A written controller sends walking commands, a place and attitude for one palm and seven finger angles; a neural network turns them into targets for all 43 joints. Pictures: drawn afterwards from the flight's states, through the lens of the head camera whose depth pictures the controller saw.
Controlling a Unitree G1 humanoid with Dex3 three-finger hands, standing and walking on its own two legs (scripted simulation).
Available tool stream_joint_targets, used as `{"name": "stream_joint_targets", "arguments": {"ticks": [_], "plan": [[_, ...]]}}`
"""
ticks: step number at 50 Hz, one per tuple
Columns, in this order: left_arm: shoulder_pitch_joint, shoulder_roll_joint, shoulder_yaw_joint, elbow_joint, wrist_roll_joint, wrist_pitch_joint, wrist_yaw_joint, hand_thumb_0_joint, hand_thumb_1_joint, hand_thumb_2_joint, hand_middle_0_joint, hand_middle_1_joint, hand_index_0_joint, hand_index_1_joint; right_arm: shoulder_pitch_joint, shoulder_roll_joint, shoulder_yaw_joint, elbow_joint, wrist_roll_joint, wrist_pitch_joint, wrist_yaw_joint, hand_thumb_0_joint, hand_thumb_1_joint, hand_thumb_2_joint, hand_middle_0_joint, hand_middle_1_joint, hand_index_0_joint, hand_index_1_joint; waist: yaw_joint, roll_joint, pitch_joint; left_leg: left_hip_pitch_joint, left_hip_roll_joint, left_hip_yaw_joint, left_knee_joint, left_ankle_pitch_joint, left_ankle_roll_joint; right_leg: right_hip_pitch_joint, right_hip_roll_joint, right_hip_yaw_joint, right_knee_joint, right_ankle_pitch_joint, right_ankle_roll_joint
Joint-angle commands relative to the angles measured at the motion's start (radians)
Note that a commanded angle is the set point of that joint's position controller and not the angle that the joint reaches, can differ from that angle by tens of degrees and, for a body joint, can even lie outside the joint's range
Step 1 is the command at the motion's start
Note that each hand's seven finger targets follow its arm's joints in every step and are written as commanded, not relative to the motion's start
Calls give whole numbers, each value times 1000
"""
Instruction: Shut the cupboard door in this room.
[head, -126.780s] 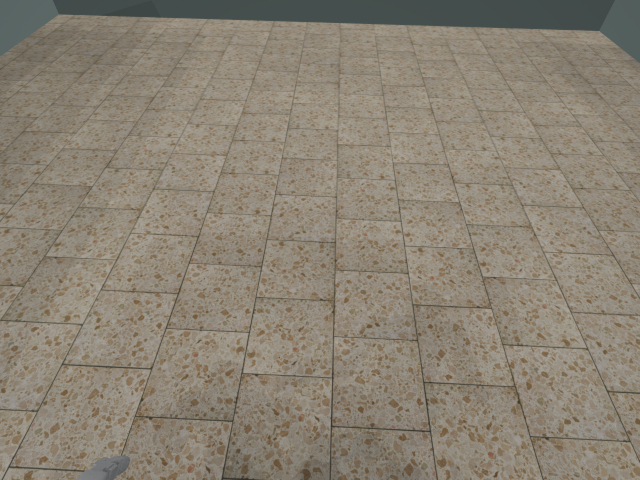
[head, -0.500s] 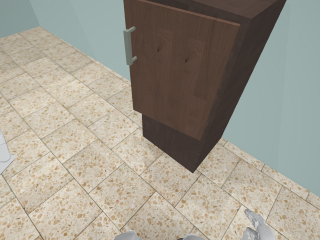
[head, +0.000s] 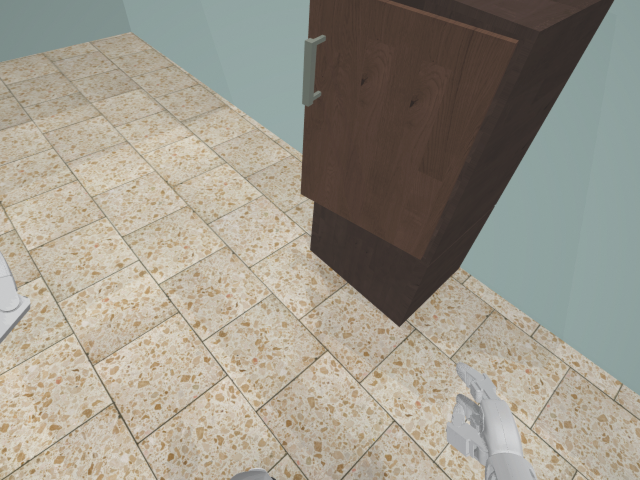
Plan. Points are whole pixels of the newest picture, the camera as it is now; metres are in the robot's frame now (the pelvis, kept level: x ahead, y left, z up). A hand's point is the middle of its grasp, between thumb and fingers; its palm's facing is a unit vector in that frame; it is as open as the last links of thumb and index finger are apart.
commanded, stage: stop stepping back and stand still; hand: left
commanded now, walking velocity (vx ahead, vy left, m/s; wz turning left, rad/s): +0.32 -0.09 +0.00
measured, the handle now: (314, 71) +0.93 +0.11 +0.06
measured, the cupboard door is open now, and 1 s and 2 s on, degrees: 11 11 11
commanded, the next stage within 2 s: let the arm hang, fingers relaxed in 1.04 s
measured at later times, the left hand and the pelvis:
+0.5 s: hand (54, 371) +0.16 +0.24 +0.17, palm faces +0.34 -0.82 -0.45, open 7.4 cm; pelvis -0.08 -0.01 +0.00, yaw -5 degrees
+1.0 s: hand (36, 345) +0.18 +0.26 +0.18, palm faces +0.34 -0.83 -0.44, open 7.4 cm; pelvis -0.05 +0.02 +0.01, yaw -5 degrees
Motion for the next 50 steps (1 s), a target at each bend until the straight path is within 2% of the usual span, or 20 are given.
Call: {"name": "stream_joint_targets", "arguments": {"ticks": [1, 3, 4, 6, 7, 10, 12, 14, 16, 18, 22, 24, 25, 29, 34, 37, 38, 41, 46, 50], "plan": [[39, 154, 70, -299, -19, -42, -7, 0, 900, 900, -200, -300, -200, -300, 14, -181, -65, -152, 22, -53, 11, 0, -900, -900, 200, 300, 200, 300, -29, 248, -150, 68, 183, -137, -346, -482, 15, 194, 1, -112, -257, -38, -17], [27, 157, 54, -325, -20, -20, -6, 0, 900, 900, -200, -300, -200, -300, 23, -170, -48, -155, 20, -48, 11, 0, -900, -900, 200, 300, 200, 300, -34, 226, -130, 95, 109, -82, -326, -531, -48, 248, 10, -149, -472, -47, -42], [33, 181, 72, -321, -17, -7, -2, 0, 900, 900, -200, -300, -200, -300, 29, -163, -44, -155, 17, -40, 10, 0, -900, -900, 200, 300, 200, 300, -39, 147, -118, 109, 53, -22, -204, -496, -73, 220, -48, -76, -575, -71, -85], [33, 272, 137, -304, -23, 6, 15, 0, 900, 900, -200, -300, -200, -300, 35, -145, -38, -135, 3, -13, 6, 0, -900, -900, 200, 300, 200, 300, -40, -102, -102, 147, -25, 0, 199, -266, -90, 29, -321, 285, -755, -117, -220], [-33, 301, 143, -340, -25, -9, 30, 0, 900, 900, -200, -300, -200, -300, 36, -148, -29, -117, -6, -9, -2, 0, -900, -900, 200, 300, 200, 300, -47, -107, -100, 110, -15, -19, 264, -181, -79, 63, -394, 278, -760, 93, -245], [53, 226, 112, -237, -17, 18, 46, 0, 900, 900, -200, -300, -200, -300, 45, -149, -32, -116, 24, -9, -19, 0, -900, -900, 200, 300, 200, 300, -53, -121, -140, 96, -39, -16, 108, -87, -55, 241, -290, 136, -556, 468, -174], [78, 216, 107, -206, -14, 18, 41, 0, 900, 900, -200, -300, -200, -300, 46, -162, -34, -102, 21, -3, -32, 0, -900, -900, 200, 300, 200, 300, -65, 3, -92, 247, -31, -19, -49, -59, -34, 138, -216, 31, -495, 332, -107], [62, 202, 92, -169, -10, 16, 38, 0, 900, 900, -200, -300, -200, -300, 42, -187, -33, -93, 21, -5, -43, 0, -900, -900, 200, 300, 200, 300, -65, 163, -40, 255, 60, -173, -178, -141, 12, 76, -99, -24, -398, 168, -49], [55, 207, 99, -123, -8, 7, 33, 0, 900, 900, -200, -300, -200, -300, 22, -192, -28, -93, 22, -15, -48, 0, -900, -900, 200, 300, 200, 300, -62, 204, 23, 148, 150, -349, -359, -474, 35, 91, -49, -60, -369, 33, -29], [46, 205, 98, -144, 5, 4, 32, 0, 900, 900, -200, -300, -200, -300, 38, -194, -34, -95, 8, -10, -52, 0, -900, -900, 200, 300, 200, 300, -55, 208, 60, -7, 157, -354, -467, -638, 8, 200, -21, -92, -321, -9, -43], [94, 190, 80, -215, 5, 3, 25, 0, 900, 900, -200, -300, -200, -300, 43, -186, -47, -103, 6, -10, -33, 0, -900, -900, 200, 300, 200, 300, -51, 107, -54, -14, 29, -131, -252, -471, -25, 330, -81, -34, -521, -6, -79], [148, 218, 105, -249, 1, -1, 25, 0, 900, 900, -200, -300, -200, -300, 38, -162, -56, -103, 6, 5, -16, 0, -900, -900, 200, 300, 200, 300, -42, -116, -71, -19, -66, -34, 137, -280, -50, 224, -291, 303, -712, -227, -191], [156, 233, 121, -257, 1, -3, 35, 0, 900, 900, -200, -300, -200, -300, 43, -168, -60, -91, 9, 8, -11, 0, -900, -900, 200, 300, 200, 300, -30, -176, -34, -97, -70, -37, 284, -242, -54, 212, -398, 418, -776, -193, -250], [84, 225, 120, -194, 19, -40, 46, 0, 900, 900, -200, -300, -200, -300, 69, -163, -46, -75, 3, -2, -14, 0, -900, -900, 200, 300, 200, 300, -55, -63, -17, -133, -19, -63, 258, -225, -48, 275, -371, 252, -658, 190, -230], [-31, 174, 41, -92, 25, -34, 42, 0, 900, 900, -200, -300, -200, -300, 61, -166, -52, -60, 5, -22, -36, 0, -900, -900, 200, 300, 200, 300, -51, -55, 36, 244, -68, 28, -65, -127, -17, 66, -253, 104, -590, 112, -124], [-33, 175, 39, -150, 19, -35, 35, 0, 900, 900, -200, -300, -200, -300, 53, -205, -63, -89, 17, -29, -40, 0, -900, -900, 200, 300, 200, 300, -43, 127, -33, 363, 96, -200, -168, 6, 53, 34, -110, 2, -363, 228, -32], [-40, 176, 38, -160, 14, -38, 32, 0, 900, 900, -200, -300, -200, -300, 46, -197, -56, -96, 24, -30, -37, 0, -900, -900, 200, 300, 200, 300, -39, 118, -55, 332, 131, -245, -198, 24, 60, 73, -88, -34, -351, 187, -15], [-60, 193, 65, -191, 22, -33, 22, 0, 900, 900, -200, -300, -200, -300, 28, -182, -40, -86, 13, -39, -35, 0, -900, -900, 200, 300, 200, 300, -38, 121, -31, 199, 128, -224, -260, -97, 47, 175, -88, -52, -399, 168, -11], [78, 189, 90, -215, 7, -31, 22, 0, 900, 900, -200, -300, -200, -300, 42, -167, -37, -104, 18, -37, -20, 0, -900, -900, 200, 300, 200, 300, -41, 61, -179, 281, 27, -71, -115, 168, -10, 264, -117, -2, -467, 460, -36], [127, 193, 108, -228, -7, -20, 19, 0, 900, 900, -200, -300, -200, -300, 35, -149, -26, -119, 17, -9, -16, 0, -900, -900, 200, 300, 200, 300, -44, 88, -204, 299, 27, -50, -106, 202, -21, 261, -119, 8, -482, 496, -38]]}}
